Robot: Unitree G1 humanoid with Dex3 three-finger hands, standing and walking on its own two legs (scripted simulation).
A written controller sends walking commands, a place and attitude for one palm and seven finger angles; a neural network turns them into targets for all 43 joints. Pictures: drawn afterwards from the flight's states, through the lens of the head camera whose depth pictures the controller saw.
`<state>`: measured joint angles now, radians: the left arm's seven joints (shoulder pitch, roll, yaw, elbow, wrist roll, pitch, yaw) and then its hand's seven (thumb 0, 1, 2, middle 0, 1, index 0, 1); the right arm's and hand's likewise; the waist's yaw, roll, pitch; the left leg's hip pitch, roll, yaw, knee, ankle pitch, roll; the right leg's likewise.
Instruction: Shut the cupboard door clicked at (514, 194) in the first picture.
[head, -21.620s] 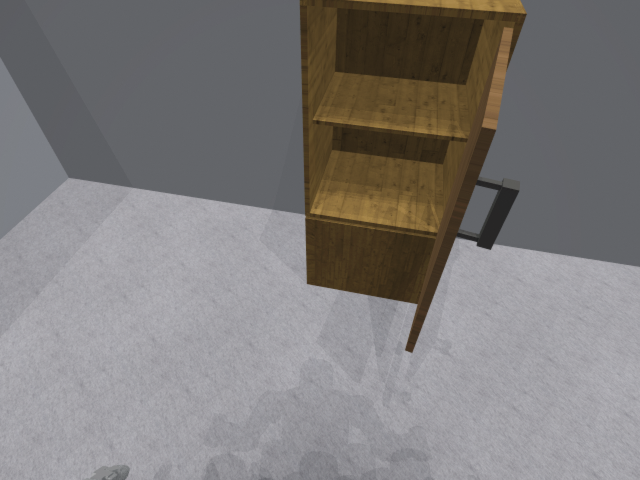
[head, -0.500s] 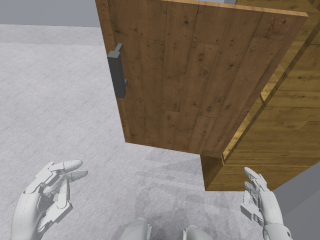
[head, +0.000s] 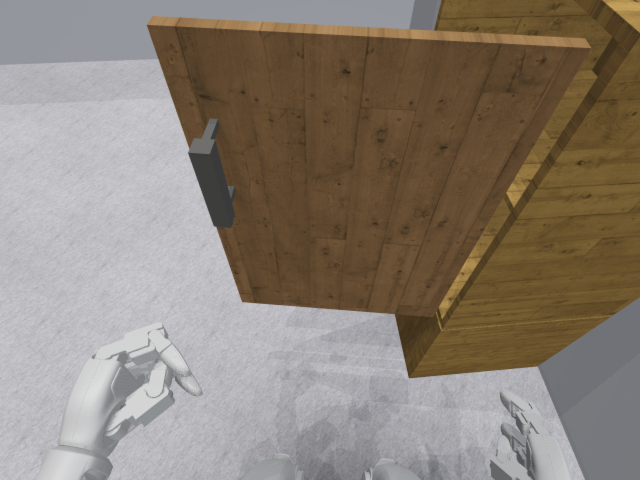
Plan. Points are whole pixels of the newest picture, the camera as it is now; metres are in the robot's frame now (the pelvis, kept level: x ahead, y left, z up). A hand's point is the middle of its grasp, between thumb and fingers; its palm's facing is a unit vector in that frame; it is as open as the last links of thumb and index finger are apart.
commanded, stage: raise the hand and make a fist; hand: left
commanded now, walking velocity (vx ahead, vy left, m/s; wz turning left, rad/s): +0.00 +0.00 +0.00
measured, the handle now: (218, 174) +0.45 +0.17 +0.12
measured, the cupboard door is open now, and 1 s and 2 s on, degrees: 80 80 80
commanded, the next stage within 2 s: bring the fist close to the handle in 0.84 s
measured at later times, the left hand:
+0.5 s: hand (105, 335) +0.23 +0.22 +0.13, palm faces +0.04 -1.00 -0.07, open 3.1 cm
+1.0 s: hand (147, 362) +0.22 +0.18 +0.10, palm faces -0.03 -1.00 -0.05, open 3.1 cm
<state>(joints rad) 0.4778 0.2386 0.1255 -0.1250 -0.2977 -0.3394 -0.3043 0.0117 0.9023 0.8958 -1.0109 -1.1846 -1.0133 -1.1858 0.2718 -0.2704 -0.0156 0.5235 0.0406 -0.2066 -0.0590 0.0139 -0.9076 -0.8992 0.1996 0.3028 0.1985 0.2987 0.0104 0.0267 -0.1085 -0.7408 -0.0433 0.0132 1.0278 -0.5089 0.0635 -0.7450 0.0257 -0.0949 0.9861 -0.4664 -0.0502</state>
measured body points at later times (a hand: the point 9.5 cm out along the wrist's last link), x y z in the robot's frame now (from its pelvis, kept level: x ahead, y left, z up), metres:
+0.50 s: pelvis +0.00 +0.02 +0.03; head +0.02 +0.02 +0.48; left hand +0.22 +0.27 +0.14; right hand +0.18 -0.20 -0.04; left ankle +0.00 +0.08 -0.67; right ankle +0.01 -0.09 -0.67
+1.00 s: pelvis +0.00 +0.00 +0.03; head +0.01 +0.00 +0.48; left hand +0.21 +0.24 +0.11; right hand +0.17 -0.22 -0.04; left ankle +0.00 +0.08 -0.67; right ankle +0.01 -0.09 -0.67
